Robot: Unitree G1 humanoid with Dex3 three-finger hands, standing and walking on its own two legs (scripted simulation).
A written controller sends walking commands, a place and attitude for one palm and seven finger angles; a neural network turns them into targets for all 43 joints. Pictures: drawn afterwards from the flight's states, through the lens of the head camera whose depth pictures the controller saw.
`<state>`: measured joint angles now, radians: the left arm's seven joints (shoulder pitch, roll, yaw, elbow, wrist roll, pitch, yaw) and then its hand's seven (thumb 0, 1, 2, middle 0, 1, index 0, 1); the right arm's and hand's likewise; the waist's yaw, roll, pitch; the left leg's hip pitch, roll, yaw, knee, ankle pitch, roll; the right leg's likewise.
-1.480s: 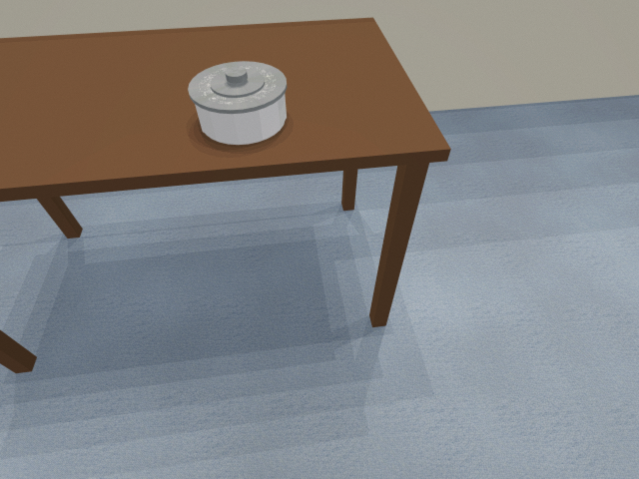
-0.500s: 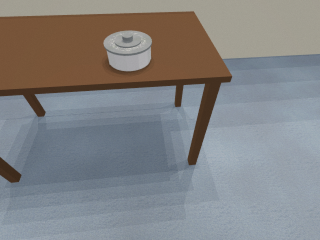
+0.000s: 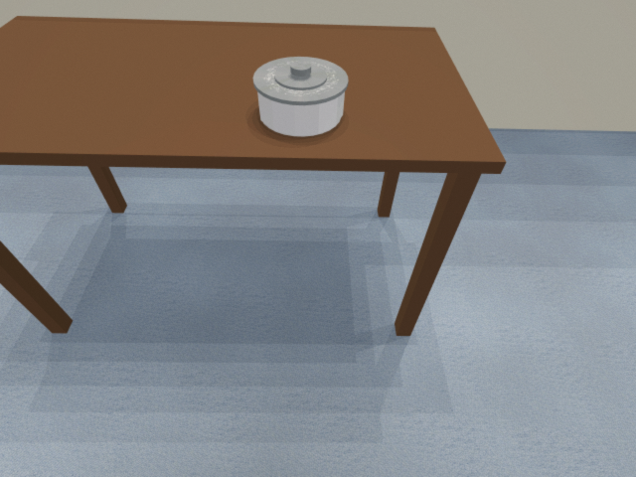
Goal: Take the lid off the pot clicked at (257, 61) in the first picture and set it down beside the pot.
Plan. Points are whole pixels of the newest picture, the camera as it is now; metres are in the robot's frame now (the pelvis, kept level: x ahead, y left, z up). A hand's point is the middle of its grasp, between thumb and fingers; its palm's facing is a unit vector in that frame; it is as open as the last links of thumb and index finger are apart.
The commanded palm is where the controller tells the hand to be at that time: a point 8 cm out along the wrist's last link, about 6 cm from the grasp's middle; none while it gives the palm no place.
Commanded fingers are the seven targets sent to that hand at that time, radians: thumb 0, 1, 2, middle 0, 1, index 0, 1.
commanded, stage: take the last steps up to it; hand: left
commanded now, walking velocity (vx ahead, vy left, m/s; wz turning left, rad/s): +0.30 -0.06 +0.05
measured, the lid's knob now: (300, 68) +0.83 +0.10 +0.12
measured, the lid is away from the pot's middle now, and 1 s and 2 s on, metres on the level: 0.00 0.00 0.00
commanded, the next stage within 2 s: come to a stop and stand still in 0.66 s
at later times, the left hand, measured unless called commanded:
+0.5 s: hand (244, 401) +0.26 +0.14 -0.17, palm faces +0.01 -0.98 -0.22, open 7.4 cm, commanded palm none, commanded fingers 0.00 0.90 0.90 -0.20 -0.30 -0.20 -0.30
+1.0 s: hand (266, 387) +0.29 +0.11 -0.18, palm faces +0.10 -0.97 -0.20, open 7.3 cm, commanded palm none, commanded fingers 0.00 0.90 0.90 -0.20 -0.30 -0.20 -0.30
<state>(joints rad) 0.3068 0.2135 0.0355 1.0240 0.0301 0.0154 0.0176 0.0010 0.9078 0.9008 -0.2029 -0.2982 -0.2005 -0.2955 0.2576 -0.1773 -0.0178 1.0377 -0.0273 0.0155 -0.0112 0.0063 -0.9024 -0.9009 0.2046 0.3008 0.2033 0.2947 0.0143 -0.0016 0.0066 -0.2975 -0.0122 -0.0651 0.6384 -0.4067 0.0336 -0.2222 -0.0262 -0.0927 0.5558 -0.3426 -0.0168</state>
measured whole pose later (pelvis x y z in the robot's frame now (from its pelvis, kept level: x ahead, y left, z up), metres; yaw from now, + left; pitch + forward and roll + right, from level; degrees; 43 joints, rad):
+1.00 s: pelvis +0.32 -0.07 +0.00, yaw +1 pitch -1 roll +1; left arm 0.32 0.17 0.02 1.06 0.01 0.03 0.05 0.00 0.91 0.90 -0.20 -0.30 -0.20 -0.30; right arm 0.08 -0.12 0.00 1.01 -0.01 -0.02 -0.04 0.00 -0.90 -0.90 0.20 0.30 0.20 0.29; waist 0.05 -0.04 0.07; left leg -0.28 0.02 0.14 0.49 -0.19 0.04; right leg -0.21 -0.03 -0.05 0.73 -0.50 0.02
